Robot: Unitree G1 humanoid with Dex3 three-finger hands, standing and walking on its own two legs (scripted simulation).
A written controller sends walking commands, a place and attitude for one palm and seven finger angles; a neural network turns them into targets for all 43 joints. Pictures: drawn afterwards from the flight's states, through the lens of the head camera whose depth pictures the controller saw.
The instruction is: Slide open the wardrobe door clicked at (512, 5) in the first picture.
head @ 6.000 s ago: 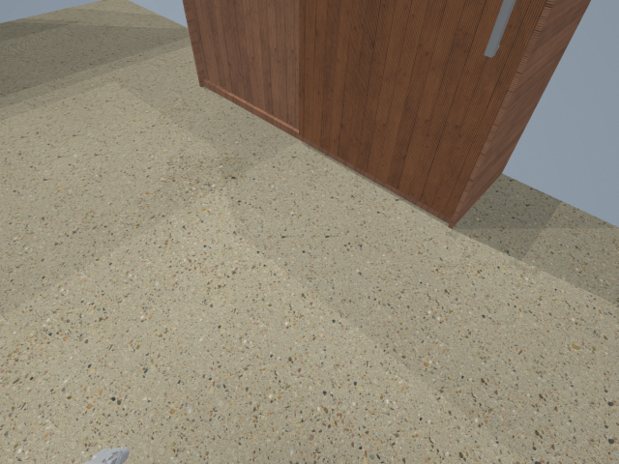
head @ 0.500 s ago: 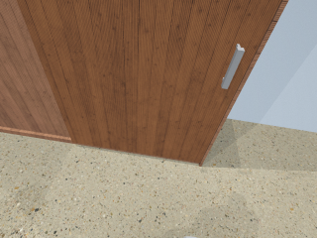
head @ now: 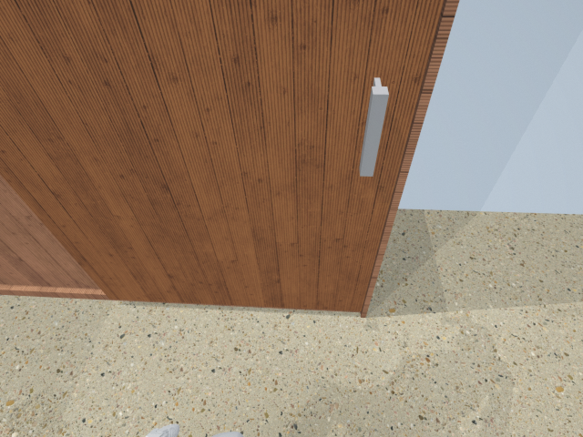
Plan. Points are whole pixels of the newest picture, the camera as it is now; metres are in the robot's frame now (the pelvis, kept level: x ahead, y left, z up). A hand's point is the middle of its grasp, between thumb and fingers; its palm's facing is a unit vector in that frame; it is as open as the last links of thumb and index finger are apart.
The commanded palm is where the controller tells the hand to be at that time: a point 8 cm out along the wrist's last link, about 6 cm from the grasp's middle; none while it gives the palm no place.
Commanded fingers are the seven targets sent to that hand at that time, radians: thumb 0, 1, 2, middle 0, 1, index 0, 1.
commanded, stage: take the last steps up to it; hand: right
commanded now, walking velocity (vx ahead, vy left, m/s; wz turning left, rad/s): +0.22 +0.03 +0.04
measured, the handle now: (371, 128) +0.62 -0.13 +0.08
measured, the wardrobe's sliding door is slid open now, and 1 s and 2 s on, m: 0.00 0.00 0.00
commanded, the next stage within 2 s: come to a stop and stand still in 0.20 s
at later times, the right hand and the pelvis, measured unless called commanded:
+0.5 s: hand (380, 389) +0.23 -0.13 -0.17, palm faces -0.02 +0.98 -0.20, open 7.3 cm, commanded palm none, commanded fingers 0.00 -0.90 -0.90 0.20 0.30 0.20 0.30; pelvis +0.13 +0.03 -0.01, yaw +0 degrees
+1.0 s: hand out of the picture +0.09 -0.26 -0.17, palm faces +0.08 +0.96 -0.28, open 7.4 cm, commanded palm none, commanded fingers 0.00 -0.90 -0.90 0.20 0.30 0.20 0.30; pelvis +0.07 -0.06 -0.01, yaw +1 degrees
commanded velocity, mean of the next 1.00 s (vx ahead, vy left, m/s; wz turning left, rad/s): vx -0.03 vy -0.02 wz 0.01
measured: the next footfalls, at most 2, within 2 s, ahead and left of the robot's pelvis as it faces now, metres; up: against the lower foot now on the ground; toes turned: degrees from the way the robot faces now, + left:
left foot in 0.38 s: +0.24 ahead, +0.13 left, +0.00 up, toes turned +8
right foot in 0.76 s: +0.13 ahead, -0.12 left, +0.00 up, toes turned -3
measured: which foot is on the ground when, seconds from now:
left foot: up 0.00-0.36, down 0.38-0.80, up 0.82-1.00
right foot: down 0.00-0.38, up 0.40-0.74, down 0.76-1.00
